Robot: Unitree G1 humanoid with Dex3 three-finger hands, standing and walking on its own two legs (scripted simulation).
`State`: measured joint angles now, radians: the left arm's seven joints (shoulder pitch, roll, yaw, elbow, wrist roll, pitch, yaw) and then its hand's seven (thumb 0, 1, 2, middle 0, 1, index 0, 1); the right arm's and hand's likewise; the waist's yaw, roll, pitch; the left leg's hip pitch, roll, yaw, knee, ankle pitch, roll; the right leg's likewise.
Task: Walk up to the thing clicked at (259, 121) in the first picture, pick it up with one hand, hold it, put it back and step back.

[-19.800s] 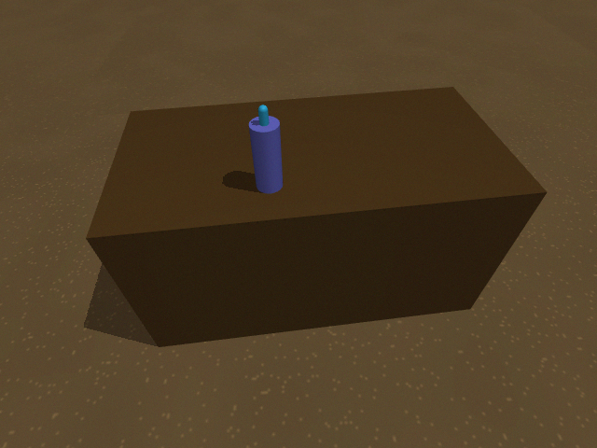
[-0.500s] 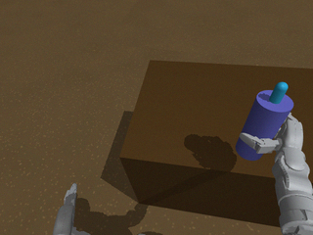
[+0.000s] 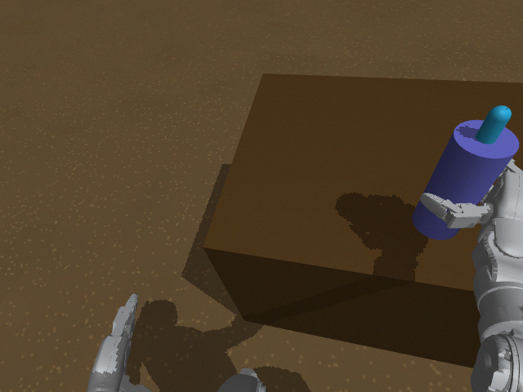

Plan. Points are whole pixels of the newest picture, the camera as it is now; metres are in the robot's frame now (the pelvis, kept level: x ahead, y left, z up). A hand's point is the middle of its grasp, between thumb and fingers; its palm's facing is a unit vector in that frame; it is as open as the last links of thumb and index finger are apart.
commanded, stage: crouch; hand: right
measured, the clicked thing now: (462, 176) +0.46 -0.21 +0.07
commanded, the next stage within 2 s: lower in 0.14 s
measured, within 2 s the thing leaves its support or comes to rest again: rests again in 1.84 s
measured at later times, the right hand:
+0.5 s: hand (457, 201) +0.46 -0.22 +0.00, palm faces +0.27 +0.96 -0.01, open 10.4 cm
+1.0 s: hand (453, 207) +0.48 -0.23 -0.04, palm faces +0.29 +0.96 -0.02, open 10.4 cm
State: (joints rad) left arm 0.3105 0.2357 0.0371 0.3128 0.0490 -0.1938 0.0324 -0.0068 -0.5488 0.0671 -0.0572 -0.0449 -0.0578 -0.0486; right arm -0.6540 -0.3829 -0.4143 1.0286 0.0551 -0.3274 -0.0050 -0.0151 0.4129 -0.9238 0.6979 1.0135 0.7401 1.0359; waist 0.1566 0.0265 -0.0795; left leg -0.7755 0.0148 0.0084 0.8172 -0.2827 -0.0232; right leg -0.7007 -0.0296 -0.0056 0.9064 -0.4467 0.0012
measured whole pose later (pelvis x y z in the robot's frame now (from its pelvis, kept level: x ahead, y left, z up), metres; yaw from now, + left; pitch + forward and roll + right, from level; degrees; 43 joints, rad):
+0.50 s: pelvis -0.01 +0.00 -0.02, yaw +0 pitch +18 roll +2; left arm 0.34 0.24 0.03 0.17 0.07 -0.16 0.01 -0.01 -0.55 0.07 -0.06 -0.04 -0.06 -0.05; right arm -0.74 -0.47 -0.49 1.19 0.02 -0.40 0.03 -0.02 0.43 -0.95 0.69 1.04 0.73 1.06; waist 0.21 0.04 -0.10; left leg -0.94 0.01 0.02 0.95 -0.31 -0.02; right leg -0.88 -0.03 0.01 1.05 -0.49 0.00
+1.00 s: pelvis -0.02 +0.00 -0.05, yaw +0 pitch +21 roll +3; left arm 0.37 0.27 0.03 0.03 0.09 -0.12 -0.01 -0.01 -0.55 0.07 -0.06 -0.04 -0.06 -0.05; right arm -0.75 -0.51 -0.54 1.18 -0.01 -0.46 0.00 -0.02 0.44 -0.95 0.70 1.03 0.74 1.05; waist 0.25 0.03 -0.12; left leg -1.08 0.01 0.03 1.06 -0.36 -0.02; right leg -1.03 -0.04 0.03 1.19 -0.54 0.00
